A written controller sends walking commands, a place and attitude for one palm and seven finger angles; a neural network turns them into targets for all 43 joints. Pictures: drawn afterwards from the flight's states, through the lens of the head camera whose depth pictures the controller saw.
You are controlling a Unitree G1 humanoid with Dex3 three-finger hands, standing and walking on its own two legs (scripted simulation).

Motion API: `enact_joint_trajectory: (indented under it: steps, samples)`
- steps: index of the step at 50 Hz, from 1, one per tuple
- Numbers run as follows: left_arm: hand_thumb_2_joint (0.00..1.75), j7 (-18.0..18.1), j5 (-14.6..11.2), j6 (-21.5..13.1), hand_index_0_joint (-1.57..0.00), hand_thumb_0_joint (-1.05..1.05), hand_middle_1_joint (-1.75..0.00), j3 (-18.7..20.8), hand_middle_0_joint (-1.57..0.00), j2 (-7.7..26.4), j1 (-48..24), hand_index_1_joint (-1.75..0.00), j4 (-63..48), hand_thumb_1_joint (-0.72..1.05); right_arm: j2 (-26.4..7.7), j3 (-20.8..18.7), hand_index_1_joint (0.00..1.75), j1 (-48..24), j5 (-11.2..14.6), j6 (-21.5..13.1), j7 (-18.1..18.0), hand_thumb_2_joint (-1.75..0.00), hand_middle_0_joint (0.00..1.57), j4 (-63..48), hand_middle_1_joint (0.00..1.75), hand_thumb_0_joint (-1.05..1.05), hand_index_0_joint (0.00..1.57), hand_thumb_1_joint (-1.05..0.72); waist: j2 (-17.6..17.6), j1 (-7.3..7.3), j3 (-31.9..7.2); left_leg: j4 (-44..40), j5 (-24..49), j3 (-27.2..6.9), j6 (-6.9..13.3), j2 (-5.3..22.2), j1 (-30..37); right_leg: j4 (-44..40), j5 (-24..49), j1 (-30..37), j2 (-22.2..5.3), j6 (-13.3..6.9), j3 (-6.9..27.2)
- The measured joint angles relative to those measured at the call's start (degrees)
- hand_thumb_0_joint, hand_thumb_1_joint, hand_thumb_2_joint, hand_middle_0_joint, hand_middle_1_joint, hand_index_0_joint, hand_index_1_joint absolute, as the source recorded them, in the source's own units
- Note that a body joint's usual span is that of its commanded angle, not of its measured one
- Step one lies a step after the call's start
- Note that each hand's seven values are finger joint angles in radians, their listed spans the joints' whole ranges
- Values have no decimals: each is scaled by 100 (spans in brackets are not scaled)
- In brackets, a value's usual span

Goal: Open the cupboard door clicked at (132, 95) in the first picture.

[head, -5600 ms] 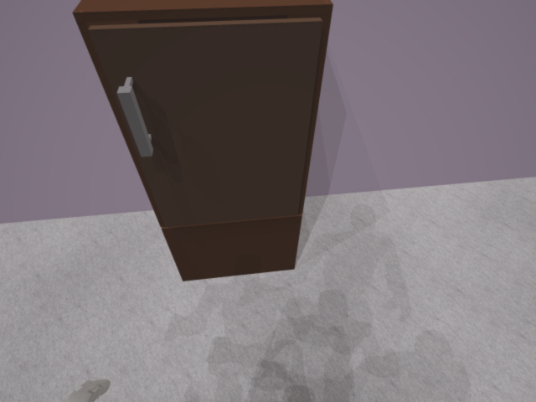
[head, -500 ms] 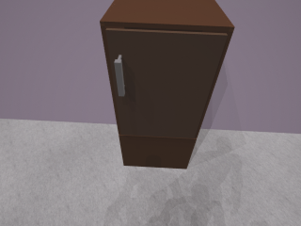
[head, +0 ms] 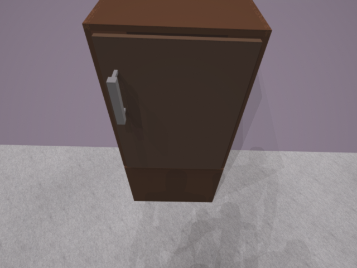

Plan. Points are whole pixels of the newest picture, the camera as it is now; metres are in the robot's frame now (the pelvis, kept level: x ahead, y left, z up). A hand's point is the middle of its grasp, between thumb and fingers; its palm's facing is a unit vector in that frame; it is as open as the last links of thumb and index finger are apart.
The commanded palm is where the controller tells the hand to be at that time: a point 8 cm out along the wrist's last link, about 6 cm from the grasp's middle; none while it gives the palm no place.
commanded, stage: come to a stop and stand still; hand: left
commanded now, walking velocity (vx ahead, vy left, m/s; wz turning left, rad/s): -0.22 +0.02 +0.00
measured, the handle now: (118, 98) +0.55 +0.20 +0.06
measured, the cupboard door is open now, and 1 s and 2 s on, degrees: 0 0 0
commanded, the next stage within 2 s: look again from close up in 1.18 s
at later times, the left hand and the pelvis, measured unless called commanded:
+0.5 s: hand out of the picture +0.04 +0.19 -0.18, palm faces +0.09 -0.98 -0.18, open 7.3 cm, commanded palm none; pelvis -0.02 +0.01 -0.01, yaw +2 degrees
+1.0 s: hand out of the picture -0.04 +0.12 -0.17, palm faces +0.02 -0.99 -0.13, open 7.4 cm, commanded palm none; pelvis -0.02 -0.02 +0.00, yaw +0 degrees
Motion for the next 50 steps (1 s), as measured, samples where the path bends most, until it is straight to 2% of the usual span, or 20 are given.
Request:
enact_joint_trajectory:
  steps: [2,4,5,8,12,14,16,19,20,23,25,28,31,35,38,42,50]
  samples:
    - [90,102,36,-6,-20,3,-30,18,-20,122,-234,-30,-99,94,34,19,30,32,6,60,-9,-90,20,77,30,0,20,-91,53,-23,117,-26,-30,-35,-87,64,94,-750,469,69,-22,39,-43]
    - [90,129,-16,-115,-20,4,-30,58,-20,291,-344,-30,-222,95,75,15,30,91,42,128,3,-90,20,149,30,0,20,-91,11,-21,194,211,-225,-58,-197,79,105,-1621,1397,329,-67,61,-41]
    - [90,156,-28,-176,-20,4,-30,72,-20,350,-393,-30,-250,95,77,1,30,114,70,173,17,-90,20,184,30,0,20,-91,9,-5,197,419,-376,-79,-250,100,55,-1706,1318,416,-62,37,-55]
    - [90,205,-48,-222,-19,3,-30,53,-20,310,-658,-30,-300,95,-55,-115,30,6,138,351,16,-90,20,187,30,0,20,-91,267,-64,273,1166,-901,-335,-200,173,-280,-1527,817,454,8,-73,-264]
    - [90,276,-23,-210,-19,2,-30,40,-20,180,-1010,-30,-483,93,-219,-214,30,-395,154,524,9,-90,20,49,30,0,20,-91,280,18,462,2498,-1441,-429,-203,-56,-956,-1631,930,491,-77,-96,-333]
    - [90,292,-1,-135,-19,2,-30,45,-20,132,-1130,-30,-569,93,-287,-251,30,-616,145,555,38,-90,20,-84,30,0,20,-91,210,64,519,2668,-1405,-420,-218,-134,-1175,-1725,1046,485,-127,-80,-322]
    - [90,307,11,-57,-20,1,-30,81,-20,141,-1203,-30,-632,93,-332,-275,30,-800,130,546,70,-90,20,-240,30,0,20,-91,120,99,521,2429,-1190,-391,-233,-152,-1239,-1780,1151,444,-163,-38,-301]
    - [90,271,7,61,-20,1,-30,106,-20,217,-1192,-30,-672,93,-363,-280,30,-933,104,456,105,-90,20,-476,30,0,20,-91,-12,100,422,1359,-411,-311,-221,-125,-956,-1629,1189,288,-195,58,-246]
    - [90,254,-15,111,-20,1,-30,112,-20,242,-1166,-30,-676,92,-367,-280,30,-932,88,408,110,-90,20,-538,30,0,20,-91,-40,89,367,1067,-105,-312,-140,-124,-886,-1478,1112,196,-198,78,-224]
    - [90,213,-53,268,-20,1,-30,143,-20,298,-1046,-30,-590,92,-295,-228,30,-896,2,397,116,-90,20,-602,30,0,20,-91,-165,99,220,1016,38,-194,168,-192,-870,-750,144,-33,-37,98,212]
    - [90,162,-22,283,-20,1,-30,155,-20,305,-906,-30,-521,92,-263,-173,30,-830,-29,409,112,-90,20,-558,30,0,20,-91,-136,112,72,690,183,-185,240,-214,-766,-178,96,-83,98,99,394]
    - [90,90,4,207,-19,1,-30,136,-20,312,-605,-30,-437,92,-237,-137,30,-741,-40,404,72,-90,20,-480,30,0,20,-92,-85,170,-98,175,464,-146,263,-228,-606,192,149,76,192,131,408]
    - [90,57,12,180,-19,1,-30,102,-20,312,-314,-30,-303,92,-248,-136,30,-662,-35,347,70,-90,20,-459,30,0,20,-93,-63,157,-157,-174,652,-68,263,-232,-491,-104,15,425,186,154,288]
    - [90,40,1,205,-19,1,-30,39,-20,265,-117,-30,-136,92,-255,-131,30,-555,-32,308,68,-90,20,-411,30,0,20,-92,-17,51,-96,-299,743,6,221,-205,-492,-1049,-277,935,184,120,186]
    - [90,64,-18,116,-19,1,-30,-7,-20,215,-57,-30,-82,91,-259,-125,30,-429,23,332,68,-90,20,-266,30,0,20,-92,-17,44,-41,-65,651,41,138,-193,-626,-2214,356,1419,187,44,195]
    - [90,128,-66,-40,-19,1,-30,-117,-20,35,-24,-30,69,91,-298,-78,30,-271,71,440,83,-90,20,47,30,0,20,-91,207,39,-13,93,519,-111,5,-32,-610,-2382,508,1598,363,-107,70]
    - [90,186,-111,-140,-19,1,-30,-246,-20,-167,-101,-30,248,91,-44,39,30,-232,95,362,64,-90,20,398,30,0,20,-91,79,36,31,-149,629,-116,-68,23,-375,-2552,512,1793,439,-173,69]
